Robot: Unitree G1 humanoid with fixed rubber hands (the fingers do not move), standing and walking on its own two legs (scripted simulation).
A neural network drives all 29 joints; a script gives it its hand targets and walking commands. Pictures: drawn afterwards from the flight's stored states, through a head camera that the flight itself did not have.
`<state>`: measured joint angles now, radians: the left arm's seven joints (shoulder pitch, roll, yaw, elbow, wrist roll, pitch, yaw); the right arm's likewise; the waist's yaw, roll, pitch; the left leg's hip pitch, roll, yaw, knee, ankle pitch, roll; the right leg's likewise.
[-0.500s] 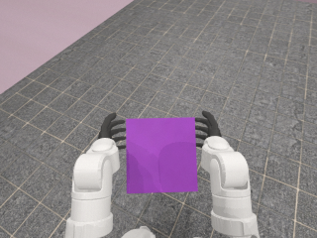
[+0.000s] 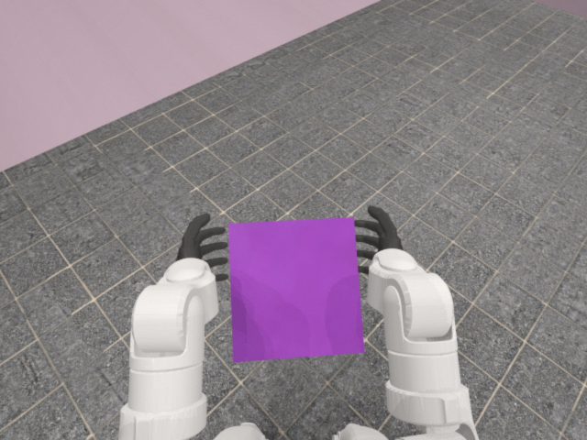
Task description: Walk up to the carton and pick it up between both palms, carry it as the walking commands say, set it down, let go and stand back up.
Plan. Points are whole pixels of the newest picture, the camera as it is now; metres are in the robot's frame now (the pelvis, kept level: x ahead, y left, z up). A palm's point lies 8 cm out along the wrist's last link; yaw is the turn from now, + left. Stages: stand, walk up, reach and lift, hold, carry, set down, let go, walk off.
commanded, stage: carry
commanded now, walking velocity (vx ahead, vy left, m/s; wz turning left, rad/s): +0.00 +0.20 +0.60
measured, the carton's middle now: (291, 283) +0.34 +0.02 -0.02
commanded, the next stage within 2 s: none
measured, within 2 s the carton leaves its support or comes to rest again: neither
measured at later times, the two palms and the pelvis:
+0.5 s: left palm out of the picture +0.15 +0.37 +0.08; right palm (173, 319) +0.23 +0.15 +0.09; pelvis -0.09 +0.16 +0.00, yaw +16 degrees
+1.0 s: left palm out of the picture +0.06 +0.42 +0.11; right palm (91, 424) +0.13 +0.19 +0.12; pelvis -0.18 +0.21 +0.01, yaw +20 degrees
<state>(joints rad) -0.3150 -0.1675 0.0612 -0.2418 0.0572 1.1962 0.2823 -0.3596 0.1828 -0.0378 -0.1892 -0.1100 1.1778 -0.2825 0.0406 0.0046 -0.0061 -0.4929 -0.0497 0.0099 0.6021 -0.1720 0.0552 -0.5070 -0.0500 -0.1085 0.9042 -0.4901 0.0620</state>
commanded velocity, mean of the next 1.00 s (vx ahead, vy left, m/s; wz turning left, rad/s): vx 0.00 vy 0.08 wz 0.25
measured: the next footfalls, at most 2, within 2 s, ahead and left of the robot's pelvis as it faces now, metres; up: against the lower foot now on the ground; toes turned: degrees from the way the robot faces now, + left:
right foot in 0.06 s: +0.05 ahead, -0.08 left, +0.00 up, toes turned -5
left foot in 0.36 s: -0.03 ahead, +0.30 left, +0.00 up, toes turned +18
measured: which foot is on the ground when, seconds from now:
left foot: down 0.00-0.06, up 0.08-0.34, down 0.36-0.80, up 0.82-0.94, down 0.96-1.00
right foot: up 0.00-0.04, down 0.06-0.38, up 0.40-0.74, down 0.76-1.00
